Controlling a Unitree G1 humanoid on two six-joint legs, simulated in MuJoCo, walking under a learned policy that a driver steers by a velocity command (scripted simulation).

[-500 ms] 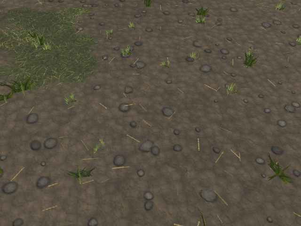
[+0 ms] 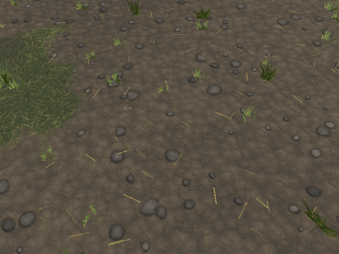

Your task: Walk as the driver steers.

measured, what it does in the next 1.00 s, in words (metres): steps on the spot, turning right: left foot, then right foot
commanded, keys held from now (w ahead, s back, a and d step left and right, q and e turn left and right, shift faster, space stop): e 0.82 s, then no key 0.18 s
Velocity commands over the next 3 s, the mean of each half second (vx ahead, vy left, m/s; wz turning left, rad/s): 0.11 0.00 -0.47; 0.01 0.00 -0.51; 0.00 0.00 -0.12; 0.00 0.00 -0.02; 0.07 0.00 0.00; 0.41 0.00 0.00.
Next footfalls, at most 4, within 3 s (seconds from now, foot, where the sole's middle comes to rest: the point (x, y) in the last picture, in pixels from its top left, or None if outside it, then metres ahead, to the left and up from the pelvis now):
0.52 left None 0.15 0.11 -0.77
0.98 right None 0.03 -0.07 -0.77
1.38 left None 0.12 0.11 -0.77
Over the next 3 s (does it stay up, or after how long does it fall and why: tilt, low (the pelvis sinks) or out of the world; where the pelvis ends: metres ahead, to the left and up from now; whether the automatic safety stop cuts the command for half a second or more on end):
stays up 0.23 -0.11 0.00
